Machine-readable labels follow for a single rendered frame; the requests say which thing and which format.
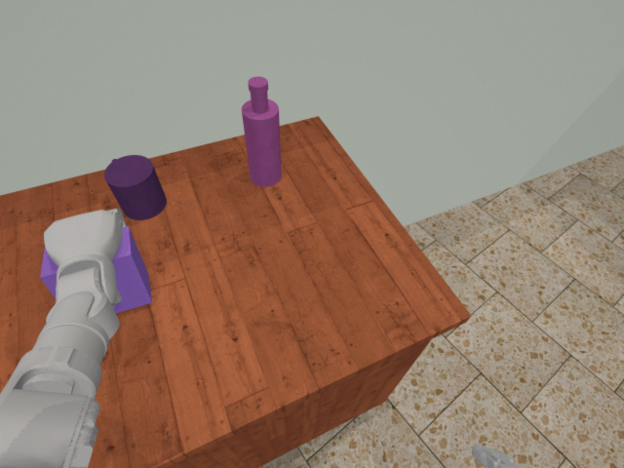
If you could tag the left robot upper arm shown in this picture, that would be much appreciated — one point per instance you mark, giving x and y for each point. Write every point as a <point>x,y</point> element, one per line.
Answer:
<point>47,430</point>

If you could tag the table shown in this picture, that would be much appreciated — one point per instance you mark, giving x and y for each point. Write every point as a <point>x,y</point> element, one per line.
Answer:
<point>278,313</point>

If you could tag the left robot hand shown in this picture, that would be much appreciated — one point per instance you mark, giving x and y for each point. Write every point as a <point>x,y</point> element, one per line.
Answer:
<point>98,232</point>

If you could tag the sponge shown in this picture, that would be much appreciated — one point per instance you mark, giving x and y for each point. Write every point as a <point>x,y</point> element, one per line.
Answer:
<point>132,278</point>

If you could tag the right robot hand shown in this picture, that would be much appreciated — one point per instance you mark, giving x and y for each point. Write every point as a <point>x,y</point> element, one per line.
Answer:
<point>491,458</point>

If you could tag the left robot forearm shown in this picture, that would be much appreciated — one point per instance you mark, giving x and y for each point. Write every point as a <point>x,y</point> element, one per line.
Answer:
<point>67,355</point>

